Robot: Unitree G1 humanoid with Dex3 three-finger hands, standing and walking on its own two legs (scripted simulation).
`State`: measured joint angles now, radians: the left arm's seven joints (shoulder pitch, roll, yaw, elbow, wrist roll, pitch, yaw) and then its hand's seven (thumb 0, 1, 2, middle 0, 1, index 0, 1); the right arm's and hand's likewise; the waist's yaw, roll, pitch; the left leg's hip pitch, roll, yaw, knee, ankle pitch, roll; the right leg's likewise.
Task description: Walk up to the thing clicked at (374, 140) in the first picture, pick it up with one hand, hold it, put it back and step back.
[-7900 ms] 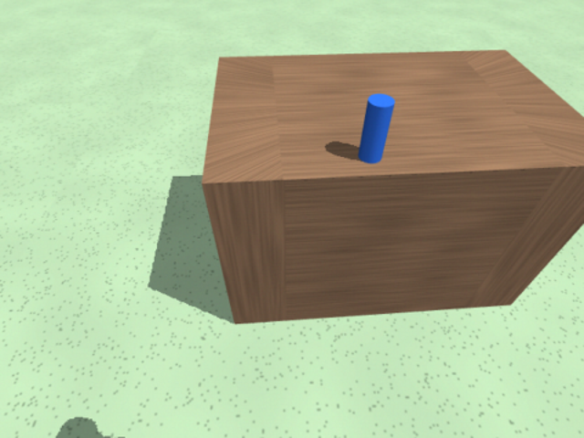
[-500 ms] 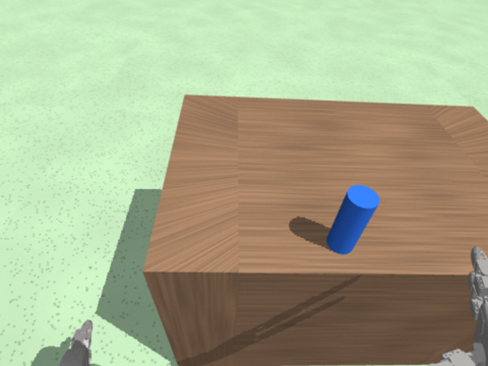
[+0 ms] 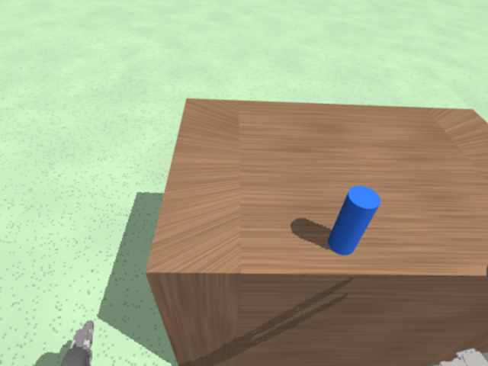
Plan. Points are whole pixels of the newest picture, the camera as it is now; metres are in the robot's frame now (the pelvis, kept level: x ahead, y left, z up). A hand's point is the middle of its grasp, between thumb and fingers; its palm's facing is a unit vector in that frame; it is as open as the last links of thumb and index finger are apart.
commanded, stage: go down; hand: right
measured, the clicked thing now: (351, 222) +0.42 -0.22 +0.00
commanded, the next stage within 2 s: none
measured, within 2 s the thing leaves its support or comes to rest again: neither
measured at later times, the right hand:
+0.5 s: hand (479, 262) +0.27 -0.34 +0.10, palm faces +0.23 +0.96 -0.15, open 17.6 cm
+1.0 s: hand out of the picture +0.29 -0.37 +0.11, palm faces +0.19 +0.98 -0.02, open 17.4 cm
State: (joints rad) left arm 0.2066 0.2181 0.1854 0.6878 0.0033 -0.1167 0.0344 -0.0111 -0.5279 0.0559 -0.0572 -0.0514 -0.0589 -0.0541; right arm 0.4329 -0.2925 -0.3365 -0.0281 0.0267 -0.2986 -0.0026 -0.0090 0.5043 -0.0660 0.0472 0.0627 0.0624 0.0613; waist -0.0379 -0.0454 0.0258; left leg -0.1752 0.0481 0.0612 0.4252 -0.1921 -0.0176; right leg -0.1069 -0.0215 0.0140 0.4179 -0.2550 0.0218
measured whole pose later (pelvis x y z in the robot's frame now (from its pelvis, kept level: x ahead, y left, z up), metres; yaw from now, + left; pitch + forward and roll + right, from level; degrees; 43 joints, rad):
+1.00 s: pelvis +0.00 -0.01 -0.01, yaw +0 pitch +3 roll +1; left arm 0.21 0.23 -0.01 0.72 -0.02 -0.22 0.19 -0.01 -0.54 0.06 -0.06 -0.05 -0.06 -0.06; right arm -0.23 -0.62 -0.61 0.75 0.33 -0.18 0.59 -0.01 0.53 -0.06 0.04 0.05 0.05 0.05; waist 0.01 0.00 -0.04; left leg -0.31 0.04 0.07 0.47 -0.20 -0.03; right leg -0.28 -0.03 0.02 0.54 -0.30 0.01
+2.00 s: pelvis +0.00 -0.02 -0.02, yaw +0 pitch +8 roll +2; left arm 0.24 0.25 -0.05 0.63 0.00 -0.26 0.22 -0.01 -0.55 0.07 -0.06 -0.05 -0.06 -0.06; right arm -0.42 -0.81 -0.68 1.00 0.28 -0.17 0.67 -0.01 0.57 -0.07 0.03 0.06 0.05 0.06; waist 0.06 0.01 -0.08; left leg -0.49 0.03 0.06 0.58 -0.24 -0.03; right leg -0.47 -0.04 0.03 0.70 -0.37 0.00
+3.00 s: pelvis -0.01 -0.01 -0.03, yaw +0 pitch +9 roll +2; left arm 0.28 0.26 -0.07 0.57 0.00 -0.28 0.21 -0.01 -0.53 0.05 -0.05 -0.05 -0.06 -0.05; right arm -0.45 -0.84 -0.70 1.01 0.26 -0.17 0.67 -0.01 0.61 -0.06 0.03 0.06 0.05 0.06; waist 0.07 0.02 -0.09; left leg -0.56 0.03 0.07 0.65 -0.26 -0.02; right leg -0.54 -0.04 0.04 0.77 -0.39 0.01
